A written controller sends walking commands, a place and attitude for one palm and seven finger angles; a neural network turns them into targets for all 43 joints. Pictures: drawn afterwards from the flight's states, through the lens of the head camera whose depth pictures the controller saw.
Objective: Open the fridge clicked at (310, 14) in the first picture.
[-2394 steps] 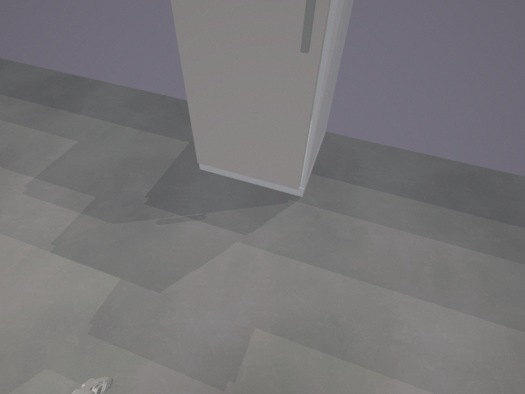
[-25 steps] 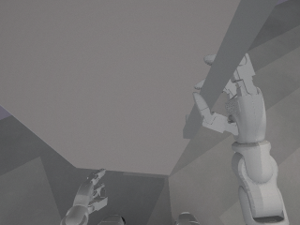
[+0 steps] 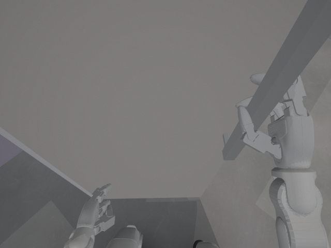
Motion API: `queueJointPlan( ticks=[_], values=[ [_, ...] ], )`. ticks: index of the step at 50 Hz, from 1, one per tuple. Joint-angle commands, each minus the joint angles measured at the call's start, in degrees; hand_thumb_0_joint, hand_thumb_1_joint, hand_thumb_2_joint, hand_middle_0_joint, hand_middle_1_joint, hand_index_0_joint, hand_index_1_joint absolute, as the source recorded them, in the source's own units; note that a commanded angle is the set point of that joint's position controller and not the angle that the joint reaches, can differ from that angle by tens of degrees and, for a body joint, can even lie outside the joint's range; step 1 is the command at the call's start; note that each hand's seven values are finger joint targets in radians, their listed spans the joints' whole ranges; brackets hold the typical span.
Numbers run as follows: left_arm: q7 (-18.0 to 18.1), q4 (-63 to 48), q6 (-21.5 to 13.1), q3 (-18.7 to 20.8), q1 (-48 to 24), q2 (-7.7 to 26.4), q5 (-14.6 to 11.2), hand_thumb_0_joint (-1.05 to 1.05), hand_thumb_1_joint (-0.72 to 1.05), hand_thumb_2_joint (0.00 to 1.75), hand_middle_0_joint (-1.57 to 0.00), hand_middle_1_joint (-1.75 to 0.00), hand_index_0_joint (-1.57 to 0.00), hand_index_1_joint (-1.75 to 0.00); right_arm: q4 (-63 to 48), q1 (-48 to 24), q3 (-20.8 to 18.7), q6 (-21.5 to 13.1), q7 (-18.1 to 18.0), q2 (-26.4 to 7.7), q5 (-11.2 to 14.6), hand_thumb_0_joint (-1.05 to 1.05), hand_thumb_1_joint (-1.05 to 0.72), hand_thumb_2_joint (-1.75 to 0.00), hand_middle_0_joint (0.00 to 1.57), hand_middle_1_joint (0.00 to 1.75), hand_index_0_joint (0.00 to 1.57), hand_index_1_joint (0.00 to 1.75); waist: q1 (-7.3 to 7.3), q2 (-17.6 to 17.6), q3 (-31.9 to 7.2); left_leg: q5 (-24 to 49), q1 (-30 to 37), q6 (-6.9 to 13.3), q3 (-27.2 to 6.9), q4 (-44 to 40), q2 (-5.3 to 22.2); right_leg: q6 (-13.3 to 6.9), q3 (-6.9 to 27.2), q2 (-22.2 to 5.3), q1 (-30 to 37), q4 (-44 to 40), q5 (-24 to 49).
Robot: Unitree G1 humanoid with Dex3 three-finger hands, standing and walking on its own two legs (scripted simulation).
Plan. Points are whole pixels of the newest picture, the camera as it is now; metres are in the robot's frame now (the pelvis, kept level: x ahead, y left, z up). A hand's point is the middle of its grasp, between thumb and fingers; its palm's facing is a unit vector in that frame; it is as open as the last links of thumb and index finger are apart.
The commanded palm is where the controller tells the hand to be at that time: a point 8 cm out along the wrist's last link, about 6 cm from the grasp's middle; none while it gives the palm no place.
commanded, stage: walk backward, drawing the door open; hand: right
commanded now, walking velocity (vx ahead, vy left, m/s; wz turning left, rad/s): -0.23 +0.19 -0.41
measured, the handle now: (260, 89) +0.34 -0.13 +0.23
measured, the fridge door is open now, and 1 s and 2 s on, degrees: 48 73 70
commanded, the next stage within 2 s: stop walking and hold the door back in 0.62 s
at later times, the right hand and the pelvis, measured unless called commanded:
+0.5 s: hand (243, 207) +0.17 -0.09 +0.19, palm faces +0.32 +0.93 -0.17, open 7.4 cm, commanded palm +0.12 -0.13 +0.18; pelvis -0.06 +0.13 +0.00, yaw -16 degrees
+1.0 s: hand out of the picture +0.10 -0.05 +0.19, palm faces +0.62 +0.76 -0.22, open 6.4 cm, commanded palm +0.07 -0.11 +0.17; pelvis -0.11 +0.26 +0.00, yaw -28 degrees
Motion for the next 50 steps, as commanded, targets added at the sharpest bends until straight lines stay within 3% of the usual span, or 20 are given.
queueJointPlan(
  ticks=[1, 2, 3, 4, 7, 15, 16, 18, 19, 20, 26, 31, 34, 36, 37, 39, 40, 43, 46, 50],
  values=[
    [1.17, -8.78, -2.44, 2.68, -5.28, 8.14, -1.28, 0.0, 0.9, 0.9, -0.2, -0.3, -0.2, -0.3, -17.54, -10.49, -6.17, -6.07, -1.5, -5.66, -0.24, 0.0, -0.9, -0.9, 0.45, 1.4, 0.45, 1.4, 1.01, -3.17, -22.95, 10.18, 18.75, -0.95, 3.49, -18.69, -0.02, -7.33, 0.02, -2.31, 2.11, 4.57, 6.37],
    [1.22, -8.82, -2.27, 2.13, -5.17, 6.4, -1.52, 0.0, 0.9, 0.9, -0.2, -0.3, -0.2, -0.3, -18.18, -10.05, -7.68, -6.18, -1.74, -7.86, -0.19, 0.0, -0.9, -0.9, 0.45, 1.4, 0.45, 1.4, 1.09, 9.65, -22.35, 18.42, 17.38, 0.95, 0.18, -24.02, 5.72, -4.9, -4.19, 4.6, 0.42, 14.76, -7.98],
    [1.42, -10.03, -1.91, 1.89, -7.28, 5.32, -0.86, 0.0, 0.9, 0.9, -0.2, -0.3, -0.2, -0.3, -19.56, -8.45, -12.05, -6.1, -2.08, -13.16, -0.53, 0.0, -0.9, -0.9, 0.45, 1.4, 0.45, 1.4, 0.23, 24.29, -21.93, 30.02, 14.11, 7.09, -11.97, -23.94, 17.21, -3.58, -5.63, 10.61, -9.86, 32.15, -24.97],
    [1.94, -9.26, -2.07, 1.18, -7.96, 4.39, 0.02, 0.0, 0.9, 0.9, -0.2, -0.3, -0.2, -0.3, -20.4, -7.64, -14.9, -6.06, -2.34, -13.89, -0.32, 0.0, -0.9, -0.9, 0.45, 1.4, 0.45, 1.4, -1.37, 24.69, -22.08, 30.96, 9.22, 10.84, -12.86, -24.09, 22.14, -4.54, -2.37, 9.82, -11.89, 45.44, -27.62],
    [2.26, -8.01, -0.72, 1.78, -7.38, 5.15, 0.05, 0.0, 0.9, 0.9, -0.2, -0.3, -0.2, -0.3, -21.51, -4.44, -16.63, -7.24, -2.92, -11.93, 0.78, 0.0, -0.9, -0.9, 0.45, 1.4, 0.45, 1.4, 0.61, 16.38, -24.61, 43.8, 21.01, 13.37, -4.78, -16.73, 19.53, -2.19, -4.14, 7.21, -17.27, 50.61, -23.73],
    [3.76, -9.45, 0.3, 1.51, -2.43, 6.44, 1.93, 0.0, 0.9, 0.9, -0.2, -0.3, -0.2, -0.3, -20.79, -2.6, -12.91, -7.31, -3.13, -8.59, 1.7, 0.0, -0.9, -0.9, 0.45, 1.4, 0.45, 1.4, 1.64, 7.63, -26.03, 36.43, 16.97, 10.71, 3.13, -9.45, 15.1, -2.87, -10.56, 6.82, 0.38, 4.43, -7.11],
    [4.17, -9.65, 0.35, 2.26, -1.44, 7.57, 1.43, 0.0, 0.9, 0.9, -0.2, -0.3, -0.2, -0.3, -20.63, -2.67, -11.14, -7.21, -2.94, -7.63, 2.22, 0.0, -0.9, -0.9, 0.45, 1.4, 0.45, 1.4, 3.09, 3.45, -25.48, 30.09, 11.09, 8.37, 4.74, -3.65, 12.99, -3.41, -7.85, 4.68, 8.75, -2.71, 2.31],
    [3.55, -10.08, -1.34, 3.24, -1.57, 10.07, 1.43, 0.0, 0.9, 0.9, -0.2, -0.3, -0.2, -0.3, -21.66, -5.52, -9.02, -8.63, -2.13, -7.86, 1.45, 0.0, -0.9, -0.9, 0.45, 1.4, 0.45, 1.4, 1.22, -15.67, -25.82, -19.21, -15.01, 0.48, 3.76, 17.91, -0.11, -13.22, 27.99, -21.96, 26.43, -7.53, 59.73],
    [2.3, -8.45, -2.02, 2.82, -1.76, 9.74, 1.56, 0.0, 0.9, 0.9, -0.2, -0.3, -0.2, -0.3, -19.41, -5.51, -11.21, -9.37, -1.61, -10.07, -0.57, 0.0, -0.9, -0.9, 0.45, 1.4, 0.45, 1.4, 0.58, -7.27, -26.13, -18.76, -16.57, 0.83, -1.42, 22.18, 0.22, -16.5, 25.01, -22.59, 27.66, -4.34, 61.92],
    [1.95, -8.47, -2.69, 1.91, -3.11, 8.31, 1.62, 0.0, 0.9, 0.9, -0.2, -0.3, -0.2, -0.3, -24.34, -9.41, -10.45, -9.56, -0.71, -10.53, -0.33, 0.0, -0.9, -0.9, 0.45, 1.4, 0.45, 1.4, 1.68, -3.92, -24.91, -15.1, -17.01, 0.92, -1.6, 23.61, 0.42, -13.58, 21.15, -18.97, 25.86, -4.74, 58.66],
    [1.59, -5.88, -3.37, 3.13, -2.01, 9.28, 0.25, 0.0, 0.9, 0.9, -0.2, -0.3, -0.2, -0.3, -18.55, -4.2, -9.67, -5.7, -2.05, -7.75, 0.25, 0.0, -0.9, -0.9, 0.45, 1.4, 0.45, 1.4, 1.49, -11.17, -23.36, 1.07, -4.49, -0.25, 1.37, 11.93, -1.35, -9.14, 2.92, -6.68, 15.88, -4.35, 40.18],
    [2.51, -6.48, -3.72, 1.77, -3.44, 8.93, -0.19, 0.0, 0.9, 0.9, -0.2, -0.3, -0.2, -0.3, -15.58, -3.4, -11.72, -5.04, -3.23, -9.09, 1.55, 0.0, -0.9, -0.9, 0.45, 1.4, 0.45, 1.4, 1.5, -10.85, -21.15, -5.1, 4.29, -0.78, 2.1, 3.93, -1.9, -12.0, 7.61, -8.91, 6.74, -8.51, 18.78],
    [2.21, -6.74, -3.78, 1.42, -5.33, 8.9, 0.2, 0.0, 0.9, 0.9, -0.2, -0.3, -0.2, -0.3, -15.51, -3.17, -13.03, -5.26, -3.7, -9.63, 1.85, 0.0, -0.9, -0.9, 0.45, 1.4, 0.45, 1.4, -0.1, -8.3, -20.52, 1.21, 15.87, -0.72, 2.32, -12.88, -2.02, -9.96, 8.6, -6.51, -1.24, -4.64, 9.78],
    [2.14, -6.42, -3.06, 1.11, -4.27, 6.49, -0.33, 0.0, 0.9, 0.9, -0.2, -0.3, -0.2, -0.3, -16.98, -2.47, -15.64, -5.27, -3.67, -13.88, 1.33, 0.0, -0.9, -0.9, 0.45, 1.4, 0.45, 1.4, 0.39, 8.59, -19.3, 12.65, 16.28, 1.52, -1.46, -27.21, 5.72, -4.64, -0.43, 4.9, -3.09, 9.79, -11.04],
    [2.69, -7.15, -2.32, 0.92, -6.12, 6.09, -0.06, 0.0, 0.9, 0.9, -0.2, -0.3, -0.2, -0.3, -7.11, -1.18, -16.49, -3.96, -3.75, -15.15, 0.65, 0.0, -0.9, -0.9, 0.45, 1.4, 0.45, 1.4, -0.7, 23.42, -17.59, 19.27, 12.33, 7.03, -18.01, -28.44, 19.16, -2.78, -4.54, 11.14, -13.52, 30.02, -22.87],
    [2.94, -4.44, -1.56, -0.32, -5.01, 6.76, 1.47, 0.0, 0.9, 0.9, -0.2, -0.3, -0.2, -0.3, 2.36, -12.88, -21.56, -2.82, -4.38, -18.52, 0.61, 0.0, -0.9, -0.9, 0.45, 1.4, 0.45, 1.4, -0.11, 16.61, -17.96, 12.27, 5.32, 10.03, -21.42, -28.88, 25.79, -2.77, 1.62, 8.05, -17.86, 47.1, -19.0],
    [3.39, -2.36, -0.66, 1.72, -2.39, 8.14, 0.71, 0.0, 0.9, 0.9, -0.2, -0.3, -0.2, -0.3, 8.22, -14.41, -24.52, -3.77, -4.21, -19.88, 0.63, 0.0, -0.9, -0.9, 0.45, 1.4, 0.45, 1.4, 1.46, 16.14, -20.9, 10.27, 9.43, 4.1, -14.95, -27.72, 19.3, -1.72, 1.35, 8.85, -18.1, 51.49, -12.06],
    [4.17, -2.77, 1.06, 1.35, -3.96, 9.46, 0.47, 0.0, 0.9, 0.9, -0.2, -0.3, -0.2, -0.3, 15.19, -22.69, -22.17, -5.66, -3.72, -19.65, 1.58, 0.0, -0.9, -0.9, 0.45, 1.4, 0.45, 1.4, 1.17, 10.06, -21.89, 18.49, 16.7, 5.46, -8.75, -22.9, 18.13, -1.31, -0.37, 8.68, -20.18, 46.8, -7.07],
    [3.87, -2.72, 2.41, 1.9, -3.33, 11.57, 0.25, 0.0, 0.9, 0.9, -0.2, -0.3, -0.2, -0.3, 22.01, -28.27, -18.5, -6.06, -3.49, -19.63, 2.21, 0.0, -0.9, -0.9, 0.45, 1.4, 0.45, 1.4, 0.26, 7.16, -19.83, 15.33, 17.77, 5.48, -10.45, -24.5, 19.94, -2.18, -2.12, 8.74, -18.14, 37.37, -6.34],
    [3.46, -3.7, 2.52, 1.95, -2.64, 12.75, 0.16, 0.0, 0.9, 0.9, -0.2, -0.3, -0.2, -0.3, 26.71, -39.13, -14.69, -6.28, -3.48, -17.58, 2.26, 0.0, -0.9, -0.9, 0.45, 1.4, 0.45, 1.4, -0.97, 15.4, -19.4, 1.75, 17.35, 6.85, -12.41, -30.24, 21.15, -3.45, -4.9, 8.16, -14.28, 26.34, -9.35]
  ],
)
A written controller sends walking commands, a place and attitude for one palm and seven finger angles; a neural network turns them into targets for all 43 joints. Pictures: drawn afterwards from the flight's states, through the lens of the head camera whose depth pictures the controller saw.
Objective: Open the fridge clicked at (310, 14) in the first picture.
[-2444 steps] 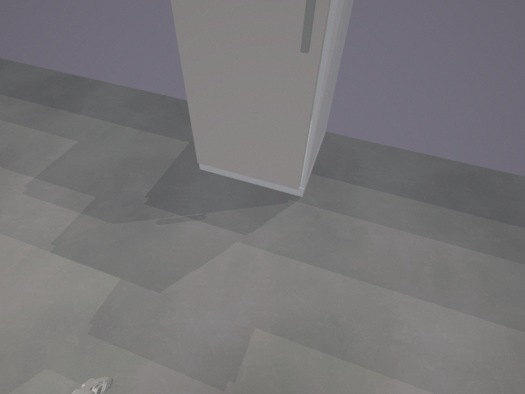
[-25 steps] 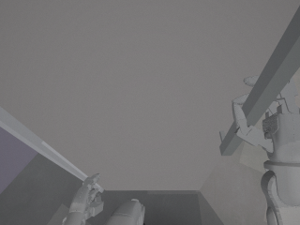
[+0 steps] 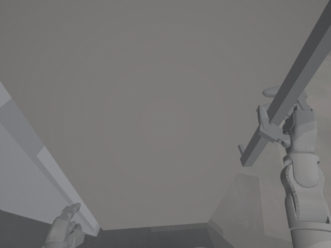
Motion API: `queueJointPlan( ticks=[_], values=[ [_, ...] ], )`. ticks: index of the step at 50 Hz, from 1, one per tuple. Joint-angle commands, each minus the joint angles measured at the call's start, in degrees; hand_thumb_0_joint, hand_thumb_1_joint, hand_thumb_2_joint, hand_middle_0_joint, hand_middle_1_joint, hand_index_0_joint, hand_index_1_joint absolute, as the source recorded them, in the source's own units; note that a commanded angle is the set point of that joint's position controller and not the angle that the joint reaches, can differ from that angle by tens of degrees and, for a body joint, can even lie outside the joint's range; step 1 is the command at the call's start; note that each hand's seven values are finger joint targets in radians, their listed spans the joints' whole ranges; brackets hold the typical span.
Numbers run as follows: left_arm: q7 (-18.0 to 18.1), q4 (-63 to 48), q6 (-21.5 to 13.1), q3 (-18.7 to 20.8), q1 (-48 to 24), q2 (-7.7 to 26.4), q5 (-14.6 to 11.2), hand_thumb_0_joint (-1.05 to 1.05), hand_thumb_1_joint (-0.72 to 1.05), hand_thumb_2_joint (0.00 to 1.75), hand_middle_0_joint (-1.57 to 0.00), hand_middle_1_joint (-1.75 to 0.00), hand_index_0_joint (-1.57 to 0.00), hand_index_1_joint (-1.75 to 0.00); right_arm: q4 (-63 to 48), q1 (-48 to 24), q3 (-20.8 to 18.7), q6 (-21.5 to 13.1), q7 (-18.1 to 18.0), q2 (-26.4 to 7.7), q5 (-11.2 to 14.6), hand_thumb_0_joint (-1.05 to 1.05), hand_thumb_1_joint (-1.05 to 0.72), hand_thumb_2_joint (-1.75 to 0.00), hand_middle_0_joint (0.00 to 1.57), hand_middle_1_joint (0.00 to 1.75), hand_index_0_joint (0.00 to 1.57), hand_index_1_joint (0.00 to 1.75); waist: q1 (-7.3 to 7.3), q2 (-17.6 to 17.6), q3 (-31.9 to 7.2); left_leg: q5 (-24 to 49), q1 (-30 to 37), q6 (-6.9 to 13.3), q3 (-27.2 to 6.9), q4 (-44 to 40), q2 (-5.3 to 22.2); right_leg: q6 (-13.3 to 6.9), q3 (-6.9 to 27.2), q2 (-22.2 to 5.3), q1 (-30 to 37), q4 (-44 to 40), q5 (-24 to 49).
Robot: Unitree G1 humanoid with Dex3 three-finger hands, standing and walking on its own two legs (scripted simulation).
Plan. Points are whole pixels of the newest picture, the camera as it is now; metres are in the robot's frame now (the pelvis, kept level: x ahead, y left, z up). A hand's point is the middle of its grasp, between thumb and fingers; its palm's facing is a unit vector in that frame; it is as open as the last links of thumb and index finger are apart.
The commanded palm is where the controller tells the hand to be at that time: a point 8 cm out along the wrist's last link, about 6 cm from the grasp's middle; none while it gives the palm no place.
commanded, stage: stop walking and hold the door back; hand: right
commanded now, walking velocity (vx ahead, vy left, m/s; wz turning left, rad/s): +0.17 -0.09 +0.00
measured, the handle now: (276, 98) +0.36 -0.19 +0.23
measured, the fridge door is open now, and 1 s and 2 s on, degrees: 73 70 69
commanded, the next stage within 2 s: loosen the grip on the handle in 0.98 s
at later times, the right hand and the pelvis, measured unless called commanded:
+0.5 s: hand (259, 109) +0.37 -0.18 +0.19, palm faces +0.07 +0.98 -0.18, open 6.2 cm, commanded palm +0.33 -0.23 +0.17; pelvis -0.06 -0.05 -0.02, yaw +4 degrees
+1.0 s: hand (262, 117) +0.34 -0.18 +0.19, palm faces +0.02 +0.99 -0.10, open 6.1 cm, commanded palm +0.33 -0.23 +0.17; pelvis -0.06 -0.07 -0.01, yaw +6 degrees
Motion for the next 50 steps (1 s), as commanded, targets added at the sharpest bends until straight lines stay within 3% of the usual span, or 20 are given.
queueJointPlan(
  ticks=[1, 5, 7, 9, 11, 13, 16, 20, 22, 23, 24, 25, 29, 31, 33, 34, 37, 39, 43, 50],
  values=[
    [0.13, -8.68, -2.54, 0.9, -4.44, 3.98, -0.44, 0.0, 0.9, 0.9, -0.2, -0.3, -0.2, -0.3, -1.98, -31.61, -6.42, -1.25, -2.7, -11.99, 0.11, 0.0, -0.9, -0.9, 0.45, 1.4, 0.45, 1.4, -0.66, 12.52, -8.62, -10.65, 8.44, 4.62, -18.92, -14.85, 16.4, -0.96, -1.05, -2.38, -0.97, -11.81, -3.3],
    [0.37, -8.28, -2.85, -0.08, -3.24, 2.75, -0.34, 0.0, 0.9, 0.9, -0.2, -0.3, -0.2, -0.3, 1.53, -38.62, -3.75, -1.56, -2.97, -9.58, -0.93, 0.0, -0.9, -0.9, 0.45, 1.4, 0.45, 1.4, -1.01, 13.38, -12.53, -19.71, 4.27, 5.39, -15.28, -14.51, 13.43, -2.88, -6.03, -1.31, 11.49, -29.54, -5.84],
    [0.87, -7.53, -3.09, -0.13, -1.49, 3.71, -0.18, 0.0, 0.9, 0.9, -0.2, -0.3, -0.2, -0.3, 3.55, -40.19, -3.13, -2.31, -2.76, -8.94, -0.92, 0.0, -0.9, -0.9, 0.45, 1.4, 0.45, 1.4, 0.75, 4.26, -14.7, -21.13, -0.33, 2.05, -9.04, -5.83, 6.17, -3.78, -5.65, -1.72, 22.08, -42.68, -3.03],
    [0.9, -8.49, -3.59, -0.08, -3.04, 5.47, -0.31, 0.0, 0.9, 0.9, -0.2, -0.3, -0.2, -0.3, 3.52, -47.54, 0.0, -3.57, -2.67, -5.01, -1.04, 0.0, -0.9, -0.9, 0.45, 1.4, 0.45, 1.4, 0.61, -19.53, -11.49, -19.26, -13.37, -1.97, 2.19, 15.78, -4.82, -10.75, 17.73, -20.09, 23.5, -52.44, -16.8],
    [0.51, -7.78, -3.82, -0.13, -3.11, 2.86, -1.36, 0.0, 0.9, 0.9, -0.2, -0.3, -0.2, -0.3, 4.3, -54.89, -0.19, -3.16, -2.56, -6.29, -0.6, 0.0, -0.9, -0.9, 0.45, 1.4, 0.45, 1.4, 1.31, -10.14, -12.81, -17.55, -15.07, -0.93, -3.01, 28.3, -4.45, -15.42, 23.91, -25.28, 23.83, -49.98, -4.02],
    [0.44, -6.52, -4.32, -0.3, -2.94, 3.78, -1.76, 0.0, 0.9, 0.9, -0.2, -0.3, -0.2, -0.3, 11.04, -55.38, -1.96, -2.7, -1.89, -9.3, -1.91, 0.0, -0.9, -0.9, 0.45, 1.4, 0.45, 1.4, 0.8, -3.81, -10.97, -13.95, -16.3, -1.09, -5.96, 24.75, -1.87, -14.98, 18.79, -23.83, 24.07, -44.54, 8.42],
    [0.16, -6.41, -4.0, -0.62, -1.39, 4.31, -1.91, 0.0, 0.9, 0.9, -0.2, -0.3, -0.2, -0.3, 13.15, -51.5, -0.89, -1.13, -0.73, -7.6, -1.38, 0.0, -0.9, -0.9, 0.45, 1.4, 0.45, 1.4, 0.2, -9.43, -12.21, -9.35, -5.87, -0.88, -0.54, 13.56, -5.19, -10.06, 5.74, -17.56, 22.15, -40.21, 14.7],
    [0.28, -6.28, -4.35, -1.85, -1.96, 3.38, -1.33, 0.0, 0.9, 0.9, -0.2, -0.3, -0.2, -0.3, 11.5, -52.83, -0.75, -1.95, 0.12, -8.24, -1.37, 0.0, -0.9, -0.9, 0.45, 1.4, 0.45, 1.4, 0.43, -9.18, -14.91, -7.37, 5.87, 0.13, -1.68, 1.97, -5.3, -8.19, 6.06, -17.61, 16.39, -35.52, 14.58],
    [0.5, -6.73, -4.06, -1.67, -1.98, 2.85, -1.22, 0.0, 0.9, 0.9, -0.2, -0.3, -0.2, -0.3, 9.93, -48.21, -4.51, -2.06, -0.21, -12.25, -1.45, 0.0, -0.9, -0.9, 0.45, 1.4, 0.45, 1.4, 0.38, 0.3, -16.92, -1.83, 17.51, 3.29, -9.9, -1.45, 0.64, -5.67, 2.53, -14.18, 6.58, -26.91, 14.21],
    [0.6, -7.61, -3.89, -1.59, -1.69, 1.62, -1.25, 0.0, 0.9, 0.9, -0.2, -0.3, -0.2, -0.3, 7.34, -47.44, -5.66, -2.27, -0.43, -13.54, -1.54, 0.0, -0.9, -0.9, 0.45, 1.4, 0.45, 1.4, 0.92, 8.7, -18.15, 5.52, 20.97, 7.26, -18.9, -2.13, 8.21, -2.82, -3.4, -8.65, 1.31, -18.84, 9.03],
    [0.56, -8.44, -4.07, -1.73, -2.86, 1.1, -1.12, 0.0, 0.9, 0.9, -0.2, -0.3, -0.2, -0.3, 6.28, -45.67, -6.9, -2.45, -0.46, -13.94, -1.31, 0.0, -0.9, -0.9, 0.45, 1.4, 0.45, 1.4, -0.05, 10.74, -15.75, 19.36, 22.02, 11.44, -23.55, -2.97, 13.1, -1.24, -3.82, -4.5, -4.47, -11.27, -4.99],
    [0.13, -7.2, -4.53, -1.07, -1.87, 1.07, -1.32, 0.0, 0.9, 0.9, -0.2, -0.3, -0.2, -0.3, 9.01, -42.95, -6.83, -1.92, -0.15, -12.41, -1.2, 0.0, -0.9, -0.9, 0.45, 1.4, 0.45, 1.4, -0.59, 11.22, -18.23, 12.98, 20.15, 12.56, -22.68, -4.1, 15.28, -1.52, 0.25, -4.89, -3.39, -7.21, -12.39],
    [0.81, -6.82, -4.98, -2.17, -2.9, 1.19, -0.61, 0.0, 0.9, 0.9, -0.2, -0.3, -0.2, -0.3, 4.51, -43.05, -8.11, -1.49, -0.6, -12.07, -0.38, 0.0, -0.9, -0.9, 0.45, 1.4, 0.45, 1.4, 0.01, 11.7, -15.96, 16.59, 13.99, 9.28, -13.13, -1.45, 9.85, -1.53, -1.47, -5.44, 4.07, -18.6, -4.8],
    [1.24, -6.04, -5.02, -2.18, -3.2, 1.45, -0.38, 0.0, 0.9, 0.9, -0.2, -0.3, -0.2, -0.3, 2.09, -42.64, -4.98, -1.9, -0.46, -8.7, 0.12, 0.0, -0.9, -0.9, 0.45, 1.4, 0.45, 1.4, 1.58, 5.05, -16.19, 11.57, 8.94, 5.37, -8.67, 2.36, 6.24, -1.35, -3.09, -4.55, 15.04, -33.81, 7.53],
    [0.75, -7.28, -5.09, -1.0, -4.21, 4.1, -0.09, 0.0, 0.9, 0.9, -0.2, -0.3, -0.2, -0.3, 0.47, -42.03, -3.13, -2.92, -0.3, -5.96, 0.09, 0.0, -0.9, -0.9, 0.45, 1.4, 0.45, 1.4, 0.66, -10.63, -16.19, -0.94, -1.39, -0.23, -3.55, 11.16, -2.71, -5.01, 8.9, -14.59, 23.3, -40.47, 20.49],
    [0.15, -7.7, -4.6, -1.09, -4.85, 3.52, -0.9, 0.0, 0.9, 0.9, -0.2, -0.3, -0.2, -0.3, 0.63, -44.01, -1.21, -3.04, -0.23, -4.55, 0.26, 0.0, -0.9, -0.9, 0.45, 1.4, 0.45, 1.4, 0.02, -12.95, -16.54, -8.55, -1.82, -1.04, -3.47, 15.04, -5.04, -8.64, 14.76, -19.64, 22.34, -40.74, 25.25],
    [-0.17, -7.35, -4.94, -1.26, -4.33, 2.6, -0.62, 0.0, 0.9, 0.9, -0.2, -0.3, -0.2, -0.3, 0.56, -46.57, -0.52, -3.34, -0.04, -4.48, -0.68, 0.0, -0.9, -0.9, 0.45, 1.4, 0.45, 1.4, 0.7, -9.53, -12.05, -17.03, -4.88, -0.91, -5.79, 15.12, -4.36, -11.06, 16.95, -21.84, 21.92, -41.86, 27.46],
    [-0.78, -7.31, -4.97, -0.52, -3.0, 3.84, -0.69, 0.0, 0.9, 0.9, -0.2, -0.3, -0.2, -0.3, -0.69, -41.55, -3.5, -3.75, -0.53, -7.0, -1.28, 0.0, -0.9, -0.9, 0.45, 1.4, 0.45, 1.4, 0.46, -8.61, -14.69, -9.03, -1.29, -0.34, -5.0, 6.19, -4.45, -8.66, 10.0, -19.12, 25.8, -35.1, 39.83],
    [-0.67, -9.77, -4.43, -1.07, -4.01, 2.14, -1.08, 0.0, 0.9, 0.9, -0.2, -0.3, -0.2, -0.3, -4.37, -37.09, -1.32, -3.56, 0.12, -5.21, -1.19, 0.0, -0.9, -0.9, 0.45, 1.4, 0.45, 1.4, 1.65, -2.57, -19.99, 22.57, 12.67, 2.07, -11.57, 0.21, 2.75, -2.07, -0.16, -10.62, 18.21, -29.53, 27.22],
    [0.15, -9.5, -3.72, -1.73, -4.32, 1.67, -0.86, 0.0, 0.9, 0.9, -0.2, -0.3, -0.2, -0.3, -1.91, -37.62, -1.31, -2.55, -0.37, -5.53, -0.19, 0.0, -0.9, -0.9, 0.45, 1.4, 0.45, 1.4, 0.92, 1.64, -19.97, 16.23, 7.69, 0.2, -9.21, 0.87, 1.02, -2.68, 0.54, -10.81, 20.76, -33.31, 23.91]
  ],
)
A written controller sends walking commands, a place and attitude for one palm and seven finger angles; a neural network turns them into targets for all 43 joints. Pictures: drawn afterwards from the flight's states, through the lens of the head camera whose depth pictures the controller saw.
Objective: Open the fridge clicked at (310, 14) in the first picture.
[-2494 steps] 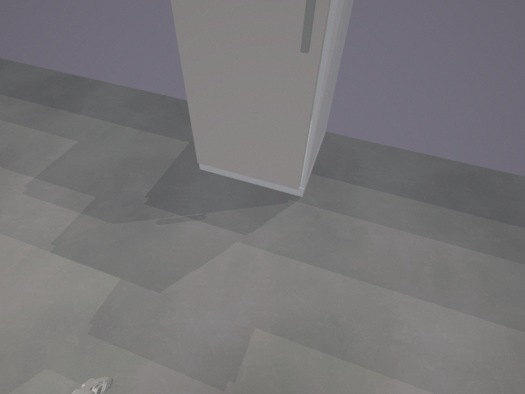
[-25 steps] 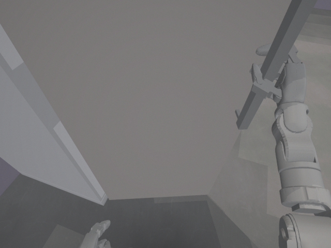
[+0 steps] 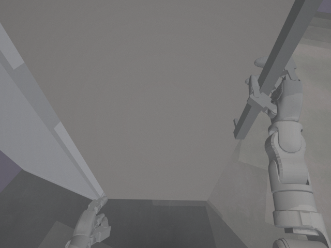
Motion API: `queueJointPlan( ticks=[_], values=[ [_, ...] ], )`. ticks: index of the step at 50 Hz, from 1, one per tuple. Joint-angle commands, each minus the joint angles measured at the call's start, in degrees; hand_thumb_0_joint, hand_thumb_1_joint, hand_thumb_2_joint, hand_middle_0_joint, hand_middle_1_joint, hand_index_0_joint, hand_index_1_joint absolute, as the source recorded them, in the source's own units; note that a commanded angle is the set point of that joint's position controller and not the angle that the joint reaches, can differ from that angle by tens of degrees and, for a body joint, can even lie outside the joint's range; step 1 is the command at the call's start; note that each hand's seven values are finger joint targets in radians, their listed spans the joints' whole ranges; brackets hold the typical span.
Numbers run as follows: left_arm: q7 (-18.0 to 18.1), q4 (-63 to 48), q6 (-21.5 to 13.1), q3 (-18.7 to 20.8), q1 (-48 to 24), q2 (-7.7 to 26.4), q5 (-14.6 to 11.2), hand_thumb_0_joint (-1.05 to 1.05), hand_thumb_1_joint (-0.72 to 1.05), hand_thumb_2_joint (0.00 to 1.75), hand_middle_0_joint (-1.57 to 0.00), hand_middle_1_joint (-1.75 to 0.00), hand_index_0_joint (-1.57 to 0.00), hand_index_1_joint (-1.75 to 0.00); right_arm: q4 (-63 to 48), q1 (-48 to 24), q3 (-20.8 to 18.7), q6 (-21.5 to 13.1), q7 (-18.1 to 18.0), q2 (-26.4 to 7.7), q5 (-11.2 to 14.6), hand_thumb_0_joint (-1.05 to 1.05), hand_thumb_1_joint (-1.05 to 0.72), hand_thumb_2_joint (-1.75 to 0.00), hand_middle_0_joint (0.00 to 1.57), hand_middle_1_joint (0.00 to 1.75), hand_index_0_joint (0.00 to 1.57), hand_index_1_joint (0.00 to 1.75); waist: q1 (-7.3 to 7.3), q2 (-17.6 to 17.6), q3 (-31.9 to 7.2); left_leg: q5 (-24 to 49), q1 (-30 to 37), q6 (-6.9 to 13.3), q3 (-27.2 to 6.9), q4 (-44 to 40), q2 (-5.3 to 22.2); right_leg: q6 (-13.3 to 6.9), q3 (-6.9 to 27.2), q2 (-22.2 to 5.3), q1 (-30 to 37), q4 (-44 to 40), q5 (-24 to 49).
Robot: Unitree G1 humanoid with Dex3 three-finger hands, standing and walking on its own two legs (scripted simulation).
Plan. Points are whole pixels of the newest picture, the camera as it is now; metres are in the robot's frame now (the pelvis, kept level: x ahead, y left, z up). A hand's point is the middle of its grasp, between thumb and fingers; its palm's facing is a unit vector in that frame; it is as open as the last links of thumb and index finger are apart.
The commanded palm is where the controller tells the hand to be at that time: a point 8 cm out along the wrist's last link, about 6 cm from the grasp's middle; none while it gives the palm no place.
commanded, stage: loosen the grip on the handle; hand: right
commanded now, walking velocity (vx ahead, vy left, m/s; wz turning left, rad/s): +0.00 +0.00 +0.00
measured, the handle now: (266, 67) +0.43 -0.17 +0.23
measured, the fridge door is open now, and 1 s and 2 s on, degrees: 70 69 69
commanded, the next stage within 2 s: slip the hand off the handle in 0.66 s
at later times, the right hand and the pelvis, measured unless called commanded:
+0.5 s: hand (254, 100) +0.37 -0.15 +0.19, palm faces +0.17 +0.98 -0.11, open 13.1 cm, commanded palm +0.34 -0.20 +0.18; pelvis -0.04 +0.03 -0.01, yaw +0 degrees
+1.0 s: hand (271, 97) +0.39 -0.19 +0.19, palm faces +0.15 +0.99 -0.08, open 14.7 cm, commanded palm +0.35 -0.24 +0.19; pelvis +0.01 +0.01 -0.01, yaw +3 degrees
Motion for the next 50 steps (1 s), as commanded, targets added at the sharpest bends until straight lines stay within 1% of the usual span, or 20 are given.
queueJointPlan(
  ticks=[1, 3, 4, 5, 6, 7, 8, 9, 13, 15, 22, 23, 24, 25, 28, 31, 37, 39, 46, 50],
  values=[
    [1.45, -6.88, -2.37, 3.14, -2.87, 8.38, -0.15, 0.0, 0.9, 0.9, -0.2, -0.3, -0.2, -0.3, -12.29, -20.93, -2.0, -3.47, 0.73, -10.37, -0.45, 0.0, -0.9, -0.9, 0.45, 1.4, 0.45, 1.4, -0.67, 2.38, -22.85, 19.4, 5.53, 0.03, -4.64, -2.23, 6.12, 0.52, 6.19, -6.83, 10.66, -3.42, 18.42],
    [1.43, -6.76, -2.11, 2.92, -3.09, 8.56, -0.1, 0.0, 0.9, 0.9, -0.2, -0.3, -0.2, -0.3, -9.97, -22.14, -2.55, -3.42, 0.57, -10.78, -0.67, 0.0, -0.9, -0.9, 0.45, 1.4, 0.45, 1.4, -1.05, 1.37, -21.53, 14.85, 4.71, -0.11, -4.7, -2.92, 5.66, 0.41, 6.64, -7.09, 8.89, -4.19, 15.64],
    [-0.29, -7.45, -3.66, 7.03, -2.03, 9.73, 1.07, 0.0, 0.9, 0.9, -0.2, -0.3, -0.2, -0.3, -10.96, -60.63, -26.16, -3.71, 0.68, -43.64, -8.3, 0.0, -0.9, -0.9, 0.45, 1.4, 0.45, 1.4, -3.75, 14.19, -12.67, 24.8, 3.39, -0.53, -8.47, -8.67, 5.13, -1.33, 4.17, -4.62, 3.68, 0.18, 15.0],
    [-1.25, -4.08, -7.29, 5.41, 2.62, 8.65, 1.23, 0.0, 0.9, 0.9, -0.2, -0.3, -0.2, -0.3, 17.03, -43.47, -7.12, 1.43, 4.15, -13.78, -6.91, 0.0, -0.78, -0.84, 0.45, 1.4, 0.45, 1.4, 4.49, 8.04, -33.15, 33.04, 3.2, 3.41, 0.9, 5.29, -0.04, 0.89, 4.64, 0.77, 10.1, -8.09, 27.86],
    [-1.71, -3.77, -7.86, 7.33, 8.83, 10.61, -1.41, 0.0, 0.9, 0.9, -0.2, -0.3, -0.2, -0.3, 7.87, -29.63, -7.57, 0.9, 4.8, -11.16, -1.09, 0.0, -0.66, -0.78, 0.45, 1.4, 0.45, 1.4, 0.05, -2.51, -34.75, 18.69, -1.61, 2.88, 3.01, 4.42, 0.1, 4.68, 6.1, -1.63, 19.9, -5.3, 37.64],
    [-1.67, -3.98, -7.55, 6.62, 6.74, 9.66, -1.12, 0.0, 0.9, 0.9, -0.2, -0.3, -0.2, -0.3, 5.93, -22.27, -3.43, 0.33, 6.49, -2.48, -0.18, 0.0, -0.54, -0.73, 0.45, 1.4, 0.45, 1.4, -0.04, -6.39, -31.67, 11.45, -7.87, 2.08, 2.72, 2.98, -0.66, 6.33, 6.95, -2.43, 22.36, -2.5, 40.39],
    [-1.52, -3.8, -7.32, 6.11, 5.11, 10.92, -0.44, 0.0, 0.9, 0.9, -0.2, -0.3, -0.2, -0.3, 2.08, -27.05, -6.95, -1.46, 7.06, -6.64, 3.03, 0.0, -0.42, -0.67, 0.45, 1.4, 0.45, 1.4, -0.47, -11.51, -30.98, 6.51, -10.24, 1.79, 1.5, 1.12, -0.37, 6.61, 7.68, -2.32, 25.66, -2.93, 33.89],
    [-1.47, -3.87, -7.23, 5.78, 3.87, 11.0, 0.05, 0.0, 0.9, 0.9, -0.2, -0.3, -0.2, -0.3, 3.74, -26.64, -9.82, -2.17, 6.71, -10.1, 4.04, 0.0, -0.3, -0.61, 0.45, 1.4, 0.45, 1.4, -1.15, -11.59, -28.28, 6.05, -9.16, 2.24, 1.18, -0.36, -0.29, 5.61, 7.05, -1.52, 22.72, -3.41, 23.23],
    [-2.15, -5.05, -7.47, 4.82, 3.06, 11.17, -0.62, 0.0, 0.9, 0.9, -0.2, -0.3, -0.2, -0.3, 9.15, -30.63, -4.76, -8.51, 4.49, -7.17, 2.43, 0.0, 0.19, -0.37, 0.45, 1.4, 0.45, 1.4, 2.12, 8.52, -14.36, -2.04, -9.84, 1.52, 1.17, -2.32, -0.57, 1.2, 6.44, -0.77, 3.76, -4.61, -2.91],
    [-2.23, -5.72, -7.93, 4.85, 2.22, 11.85, -0.5, 0.0, 0.9, 0.9, -0.2, -0.3, -0.2, -0.3, 10.84, -32.87, -5.01, -12.76, 3.44, -9.56, 1.57, 0.0, 0.43, -0.26, 0.44, 1.38, 0.44, 1.38, 2.3, 11.8, -12.13, -9.84, -12.37, 1.16, -0.04, -2.53, -0.42, 0.54, 5.93, -0.15, -0.28, -4.44, -10.94],
    [-1.53, -5.4, -8.93, 4.73, 4.24, 12.03, -1.0, 0.0, 0.9, 0.9, -0.2, -0.3, -0.2, -0.3, 13.63, -41.27, -1.27, -17.14, 3.96, -14.06, -1.95, 0.0, 0.55, -0.2, 0.34, 1.27, 0.34, 1.27, 3.29, -0.21, -18.49, -18.39, -13.96, 1.38, -4.25, -2.42, 0.15, 0.22, 3.54, 2.34, -2.9, 0.04, -14.96],
    [-1.11, -5.04, -9.14, 4.73, 4.74, 12.15, -1.27, 0.0, 0.9, 0.9, -0.2, -0.3, -0.2, -0.3, 13.85, -42.68, -1.86, -16.73, 4.3, -15.54, -1.37, 0.0, 0.55, -0.2, 0.33, 1.25, 0.33, 1.25, 3.48, -0.56, -19.44, -19.29, -13.01, 1.31, -5.22, -2.97, 0.28, 0.29, 3.26, 2.61, -3.59, 0.71, -14.81],
    [-0.85, -5.95, -9.02, 5.48, 4.3, 12.34, -1.18, 0.0, 0.9, 0.9, -0.2, -0.3, -0.2, -0.3, 11.16, -33.55, -11.06, -16.48, 4.59, -23.8, -0.36, 0.0, 0.55, -0.2, 0.32, 1.23, 0.32, 1.23, -0.62, 0.41, -23.43, -20.83, -6.86, 1.44, -6.86, -4.0, 0.89, 0.19, 2.89, 2.88, -4.91, 0.5, -13.13],
    [-0.52, -6.79, -8.92, 4.51, 2.41, 11.96, -1.32, 0.0, 0.9, 0.9, -0.2, -0.3, -0.2, -0.3, 8.67, -34.16, -7.24, -15.81, 5.54, -21.35, 0.09, 0.0, 0.55, -0.2, 0.3, 1.22, 0.3, 1.22, 0.36, -1.14, -23.01, -20.5, -5.48, 1.23, -7.93, -4.51, 1.41, -0.08, 2.03, 3.26, -5.86, 0.63, -11.77],
    [0.15, -5.37, -9.16, 4.27, 3.62, 12.1, -1.78, 0.0, 0.9, 0.9, -0.2, -0.3, -0.2, -0.3, 12.12, -34.31, -5.39, -13.84, 7.24, -17.95, 2.99, 0.0, 0.55, -0.2, 0.26, 1.17, 0.26, 1.17, 1.83, 4.63, -17.63, -23.34, -7.2, 0.73, -8.37, -6.6, 1.34, 0.0, 3.12, 2.64, -8.17, 0.94, -12.51],
    [0.84, -4.65, -9.23, 4.56, 3.42, 12.89, -1.73, 0.0, 0.9, 0.9, -0.2, -0.3, -0.2, -0.3, 11.68, -32.35, -10.5, -13.66, 8.06, -22.08, 5.4, 0.0, 0.55, -0.2, 0.25, 1.15, 0.25, 1.15, 0.76, 5.02, -17.12, -22.36, -5.61, 0.78, -9.03, -6.49, 1.53, 0.0, 3.58, 2.46, -9.18, 1.51, -10.98],
    [0.79, -6.16, -9.59, 3.83, 2.34, 12.06, -1.4, 0.0, 0.9, 0.9, -0.2, -0.3, -0.2, -0.3, 9.15, -25.7, -10.93, -12.61, 7.84, -19.19, 6.89, 0.0, 0.55, -0.2, 0.25, 1.15, 0.25, 1.15, -0.8, 3.82, -16.65, -18.57, -6.22, 0.86, -7.3, -5.03, 1.26, -0.33, 4.45, 2.46, -8.04, 0.49, -10.29],
    [1.01, -6.41, -9.42, 3.8, 1.67, 11.88, -1.08, 0.0, 0.9, 0.9, -0.2, -0.3, -0.2, -0.3, 4.85, -26.59, -13.14, -12.37, 6.78, -22.56, 5.87, 0.0, 0.55, -0.2, 0.25, 1.15, 0.25, 1.15, -1.08, 2.62, -17.9, -17.49, -5.81, 0.8, -7.58, -4.66, 1.33, -0.41, 4.31, 2.33, -6.7, 0.59, -9.32],
    [1.29, -7.78, -7.91, 3.56, 2.41, 11.63, -0.53, 0.0, 0.9, 0.9, -0.2, -0.3, -0.2, -0.3, -2.29, -15.54, -17.53, -8.85, 6.21, -22.93, 6.09, 0.0, 0.55, -0.2, 0.25, 1.15, 0.25, 1.15, -3.25, 3.33, -23.02, 7.94, 0.07, 1.41, -2.63, 1.01, -0.39, -0.49, 4.32, 1.85, -1.38, 0.29, 6.17],
    [0.91, -8.61, -7.67, 3.67, 2.58, 10.9, -0.45, 0.0, 0.9, 0.9, -0.2, -0.3, -0.2, -0.3, -9.61, -13.12, -16.2, -7.0, 7.87, -20.12, 6.23, 0.0, 0.55, -0.2, 0.25, 1.15, 0.25, 1.15, -3.24, -1.21, -25.46, 16.47, -0.58, 1.85, -0.96, 2.96, -0.94, 0.14, 4.73, 1.6, 4.13, 1.03, 15.83]
  ],
)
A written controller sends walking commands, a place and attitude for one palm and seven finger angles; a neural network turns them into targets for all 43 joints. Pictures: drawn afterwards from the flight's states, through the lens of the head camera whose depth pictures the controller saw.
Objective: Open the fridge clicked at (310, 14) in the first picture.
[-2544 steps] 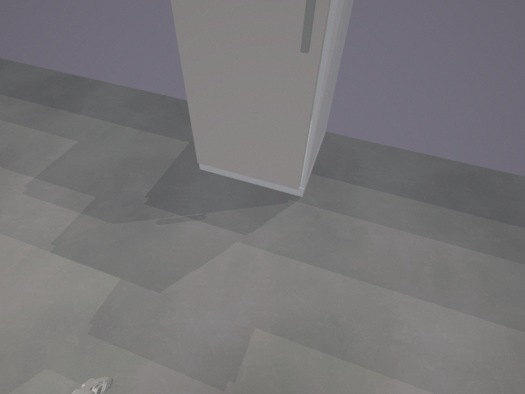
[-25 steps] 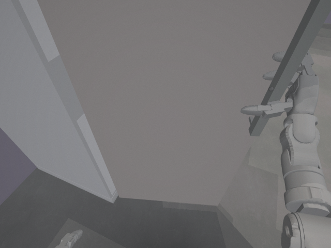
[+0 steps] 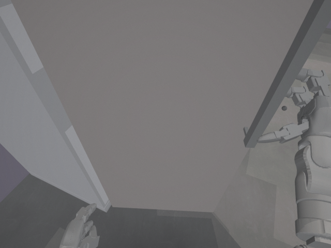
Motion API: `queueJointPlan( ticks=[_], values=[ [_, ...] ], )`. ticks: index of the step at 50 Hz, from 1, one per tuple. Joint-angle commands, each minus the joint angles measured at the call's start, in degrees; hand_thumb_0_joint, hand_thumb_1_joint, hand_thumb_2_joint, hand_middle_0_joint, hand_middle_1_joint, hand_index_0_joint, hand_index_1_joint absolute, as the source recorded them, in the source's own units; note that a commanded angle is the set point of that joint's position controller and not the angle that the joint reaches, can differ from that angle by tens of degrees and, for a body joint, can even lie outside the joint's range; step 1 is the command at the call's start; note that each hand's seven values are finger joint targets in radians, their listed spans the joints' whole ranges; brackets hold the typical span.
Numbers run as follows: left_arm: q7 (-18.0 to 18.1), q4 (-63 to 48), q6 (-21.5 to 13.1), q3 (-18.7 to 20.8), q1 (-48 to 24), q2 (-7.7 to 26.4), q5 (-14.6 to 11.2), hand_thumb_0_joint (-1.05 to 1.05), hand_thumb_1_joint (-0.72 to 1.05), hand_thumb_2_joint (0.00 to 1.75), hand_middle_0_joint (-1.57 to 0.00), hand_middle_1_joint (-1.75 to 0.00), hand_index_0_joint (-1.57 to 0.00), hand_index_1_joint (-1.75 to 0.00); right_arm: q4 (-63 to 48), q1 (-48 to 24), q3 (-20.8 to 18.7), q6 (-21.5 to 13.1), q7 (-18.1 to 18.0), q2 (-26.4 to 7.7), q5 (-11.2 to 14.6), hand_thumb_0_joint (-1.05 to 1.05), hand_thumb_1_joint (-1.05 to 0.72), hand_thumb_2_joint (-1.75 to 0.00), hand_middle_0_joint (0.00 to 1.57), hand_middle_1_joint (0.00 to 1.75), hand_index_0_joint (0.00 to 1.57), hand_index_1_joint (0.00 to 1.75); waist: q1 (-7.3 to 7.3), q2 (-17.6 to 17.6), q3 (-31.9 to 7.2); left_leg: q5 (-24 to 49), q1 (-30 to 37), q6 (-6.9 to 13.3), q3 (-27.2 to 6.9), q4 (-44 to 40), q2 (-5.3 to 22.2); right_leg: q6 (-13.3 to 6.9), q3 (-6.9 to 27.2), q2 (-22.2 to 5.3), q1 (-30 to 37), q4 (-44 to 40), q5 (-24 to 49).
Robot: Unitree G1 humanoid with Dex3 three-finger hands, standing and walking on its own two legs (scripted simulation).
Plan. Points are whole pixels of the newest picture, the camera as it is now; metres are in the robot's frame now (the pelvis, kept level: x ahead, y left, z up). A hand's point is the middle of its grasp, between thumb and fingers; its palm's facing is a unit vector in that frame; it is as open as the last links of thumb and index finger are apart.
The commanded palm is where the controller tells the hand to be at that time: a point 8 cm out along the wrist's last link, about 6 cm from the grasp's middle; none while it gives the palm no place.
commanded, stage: slip the hand off the handle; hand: right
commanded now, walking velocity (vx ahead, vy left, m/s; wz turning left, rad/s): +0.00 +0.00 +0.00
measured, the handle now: (278, 76) +0.42 -0.20 +0.24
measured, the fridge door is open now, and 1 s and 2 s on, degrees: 69 69 69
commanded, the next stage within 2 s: draw the hand back to the body in 1.04 s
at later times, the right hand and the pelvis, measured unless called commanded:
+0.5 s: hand (313, 120) +0.33 -0.26 +0.20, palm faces +0.20 +0.97 -0.09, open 14.7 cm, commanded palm +0.29 -0.30 +0.20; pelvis +0.01 -0.02 +0.00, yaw -2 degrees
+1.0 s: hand (327, 156) +0.26 -0.26 +0.19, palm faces +0.21 +0.97 -0.11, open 14.7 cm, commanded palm +0.21 -0.30 +0.20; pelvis +0.00 +0.01 +0.00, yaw -2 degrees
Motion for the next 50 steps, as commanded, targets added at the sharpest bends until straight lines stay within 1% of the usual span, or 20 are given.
queueJointPlan(
  ticks=[1, 4, 6, 9, 13, 16, 20, 21, 23, 26, 27, 30, 31, 34, 36, 38, 40, 44, 47, 50],
  values=[
    [0.34, -7.97, -2.56, 3.35, -2.36, 7.95, 0.1, 0.0, 0.9, 0.9, -0.2, -0.3, -0.2, -0.3, -19.75, -16.35, -7.02, -1.58, -0.1, -14.67, 1.0, 0.0, 0.55, -0.2, 0.25, 1.15, 0.25, 1.15, -2.49, -1.45, -18.56, 21.17, 6.85, 0.86, 2.12, -2.32, 0.91, 0.16, 0.93, -1.02, 11.32, -3.09, 22.41],
    [-0.59, -8.36, -3.17, 3.74, -1.57, 7.56, 0.12, 0.0, 0.9, 0.9, -0.2, -0.3, -0.2, -0.3, -26.58, -13.74, -2.09, -1.65, 2.13, -9.47, 1.22, 0.0, 0.55, -0.2, 0.25, 1.15, 0.25, 1.15, -1.8, -5.71, -20.34, 23.28, 3.17, 0.58, 2.73, -1.25, 0.61, 1.15, 2.26, -1.89, 17.65, -1.26, 33.07],
    [-0.66, -7.84, -3.03, 3.87, -0.88, 7.87, 0.05, 0.0, 0.9, 0.9, -0.2, -0.3, -0.2, -0.3, -26.62, -11.14, -1.56, -0.77, 3.77, -8.91, 1.86, 0.0, 0.55, -0.2, 0.25, 1.15, 0.25, 1.15, -1.48, -4.36, -18.57, 23.24, 1.89, 0.54, 3.13, -1.45, 0.23, 1.85, 3.06, -2.49, 18.09, -0.84, 36.29],
    [-0.03, -7.36, -2.6, 3.9, -1.07, 8.09, -0.46, 0.0, 0.9, 0.9, -0.2, -0.3, -0.2, -0.3, -26.28, -12.9, -0.41, 1.74, 5.87, -8.06, 2.94, 0.0, 0.55, -0.2, 0.25, 1.15, 0.25, 1.15, -0.46, -3.08, -15.78, 19.64, 0.1, 0.46, 3.65, -2.07, 0.24, 2.72, 4.23, -2.44, 17.13, -1.85, 31.56],
    [1.24, -7.15, -1.78, 3.07, -2.63, 8.2, -0.76, 0.0, 0.9, 0.9, -0.2, -0.3, -0.2, -0.3, -22.94, -13.71, -3.66, 4.84, 5.83, -10.87, 3.86, 0.0, 0.55, -0.2, 0.25, 1.15, 0.25, 1.15, -1.17, -2.99, -12.8, 14.83, -0.07, 1.04, 3.91, -3.08, 0.52, 2.98, 4.92, -1.71, 14.13, -3.7, 23.01],
    [1.68, -7.4, -1.64, 2.86, -3.34, 8.21, -0.35, 0.0, 0.9, 0.9, -0.2, -0.3, -0.2, -0.3, -24.78, -15.65, -6.96, 3.82, 4.73, -14.31, 3.6, 0.0, 0.55, -0.2, 0.25, 1.15, 0.25, 1.15, -2.0, -3.82, -15.75, 13.61, 0.94, 1.45, 4.0, -2.77, 0.38, 3.45, 5.24, -1.52, 15.12, -3.89, 22.26],
    [0.82, -8.44, -2.54, 2.59, -3.79, 7.43, 0.01, 0.0, 0.9, 0.9, -0.2, -0.3, -0.2, -0.3, -27.35, -12.15, -4.4, 0.76, 4.78, -10.84, 3.58, 0.0, 0.55, -0.2, 0.25, 1.15, 0.25, 1.15, -2.5, -5.74, -18.36, 12.57, 0.4, 1.45, 4.25, -1.76, 0.27, 4.09, 5.99, -1.82, 17.36, -3.46, 23.64],
    [0.57, -8.7, -2.7, 2.63, -3.81, 7.51, 0.09, 0.0, 0.9, 0.9, -0.2, -0.3, -0.2, -0.3, -27.6, -10.44, -3.5, 0.27, 4.91, -9.9, 3.43, 0.0, 0.55, -0.2, 0.25, 1.15, 0.25, 1.15, -2.77, -4.58, -18.8, 13.11, 0.92, 1.43, 4.15, -1.71, 0.15, 3.9, 5.75, -1.86, 17.23, -3.07, 24.32],
    [0.17, -8.83, -2.79, 2.59, -3.7, 7.54, -0.01, 0.0, 0.9, 0.9, -0.2, -0.3, -0.2, -0.3, -26.81, -6.86, -3.25, 0.67, 5.33, -9.35, 3.71, 0.0, 0.55, -0.2, 0.25, 1.15, 0.25, 1.15, -2.99, -3.84, -16.95, 12.82, 0.93, 1.3, 4.3, -1.62, 0.26, 3.88, 5.85, -1.97, 15.43, -3.46, 22.95],
    [0.65, -8.57, -1.87, 2.52, -4.56, 8.18, -0.48, 0.0, 0.9, 0.9, -0.2, -0.3, -0.2, -0.3, -22.05, -1.97, -7.42, 3.15, 5.84, -12.82, 4.31, 0.0, 0.55, -0.2, 0.25, 1.15, 0.25, 1.15, -3.7, -0.54, -10.61, 9.67, 1.92, 1.37, 4.11, -3.55, 0.2, 2.73, 4.7, -1.48, 9.24, -5.34, 13.5],
    [0.9, -9.1, -1.7, 2.28, -5.16, 8.07, -0.76, 0.0, 0.9, 0.9, -0.2, -0.3, -0.2, -0.3, -22.13, -1.73, -7.41, 3.92, 6.08, -12.36, 4.83, 0.0, 0.55, -0.2, 0.25, 1.15, 0.25, 1.15, -3.45, 0.91, -10.11, 9.11, 2.48, 1.19, 3.89, -3.97, 0.5, 2.04, 4.22, -1.21, 7.91, -5.72, 11.23],
    [1.64, -9.78, -1.71, 1.97, -6.84, 7.8, -0.89, 0.0, 0.9, 0.9, -0.2, -0.3, -0.2, -0.3, -25.57, -3.82, -9.89, 4.66, 6.06, -14.53, 5.91, 0.0, 0.55, -0.2, 0.25, 1.15, 0.25, 1.15, -3.67, 0.01, -9.82, 5.86, 3.16, 1.14, 3.23, -5.02, 0.69, 1.3, 3.89, -0.83, 7.32, -6.5, 6.83],
    [1.86, -9.88, -1.77, 1.99, -7.41, 7.85, -0.84, 0.0, 0.9, 0.9, -0.2, -0.3, -0.2, -0.3, -27.79, -4.15, -11.23, 4.06, 5.76, -15.9, 6.06, 0.0, 0.55, -0.2, 0.25, 1.15, 0.25, 1.15, -3.83, -1.13, -10.45, 6.16, 3.52, 1.17, 2.97, -5.18, 0.63, 1.11, 3.53, -0.85, 8.03, -6.28, 7.29],
    [1.99, -9.72, -2.87, 1.73, -7.25, 7.31, -0.43, 0.0, 0.9, 0.9, -0.2, -0.3, -0.2, -0.3, -31.3, -4.67, -10.84, 1.0, 5.96, -15.64, 6.25, 0.0, 0.55, -0.2, 0.25, 1.15, 0.25, 1.15, -3.41, -4.51, -12.01, 5.7, 3.11, 1.24, 2.58, -4.81, 0.53, 1.01, 3.49, -0.52, 9.56, -5.66, 7.39],
    [2.04, -9.26, -3.53, 1.73, -6.92, 7.44, -0.34, 0.0, 0.9, 0.9, -0.2, -0.3, -0.2, -0.3, -31.13, -4.02, -9.89, -0.95, 6.63, -15.05, 6.35, 0.0, 0.55, -0.2, 0.25, 1.15, 0.25, 1.15, -2.88, -3.48, -11.66, 5.5, 2.82, 1.11, 2.21, -4.91, 0.48, 0.62, 3.23, -0.5, 9.12, -4.96, 6.82],
    [2.18, -8.93, -4.28, 1.71, -7.03, 7.38, -0.42, 0.0, 0.9, 0.9, -0.2, -0.3, -0.2, -0.3, -30.8, -2.9, -8.11, -1.66, 7.8, -13.57, 6.55, 0.0, 0.55, -0.2, 0.25, 1.15, 0.25, 1.15, -2.35, -4.7, -10.79, 4.7, 1.98, 0.94, 2.01, -5.03, 0.61, 0.42, 3.14, -0.24, 8.93, -4.78, 5.42],
    [2.29, -8.69, -4.76, 1.8, -6.87, 7.59, -0.61, 0.0, 0.9, 0.9, -0.2, -0.3, -0.2, -0.3, -29.53, 0.34, -8.09, -1.19, 9.33, -13.52, 7.12, 0.0, 0.55, -0.2, 0.25, 1.15, 0.25, 1.15, -2.66, -5.53, -10.09, 3.86, 1.98, 1.0, 1.97, -5.2, 0.69, 0.47, 3.32, -0.12, 8.21, -4.93, 4.14],
    [2.76, -9.18, -5.36, 1.65, -7.44, 7.76, -1.06, 0.0, 0.9, 0.9, -0.2, -0.3, -0.2, -0.3, -29.19, 4.71, -9.15, 1.85, 11.78, -13.94, 9.38, 0.0, 0.55, -0.2, 0.25, 1.15, 0.25, 1.15, -3.25, -1.79, -8.25, 2.89, 3.13, 0.5, 1.24, -6.38, 1.38, 0.1, 2.92, 0.16, 5.92, -4.9, 2.5],
    [3.08, -9.27, -5.56, 1.59, -7.84, 7.83, -1.06, 0.0, 0.9, 0.9, -0.2, -0.3, -0.2, -0.3, -30.0, 6.99, -12.79, 3.17, 11.88, -15.86, 11.08, 0.0, 0.55, -0.2, 0.25, 1.15, 0.25, 1.15, -3.82, 1.17, -7.68, 3.2, 4.07, 0.12, 0.75, -6.83, 1.79, 0.0, 2.71, 0.21, 4.87, -4.45, 3.21],
    [2.8, -9.99, -6.18, 1.49, -8.6, 7.33, -0.77, 0.0, 0.9, 0.9, -0.2, -0.3, -0.2, -0.3, -34.13, 9.52, -14.11, 2.49, 11.39, -15.53, 11.87, 0.0, 0.55, -0.2, 0.25, 1.15, 0.25, 1.15, -4.63, -0.34, -8.49, 4.45, 4.42, 0.04, 0.42, -6.45, 1.84, 0.13, 2.39, 0.37, 5.68, -3.94, 4.54]
  ],
)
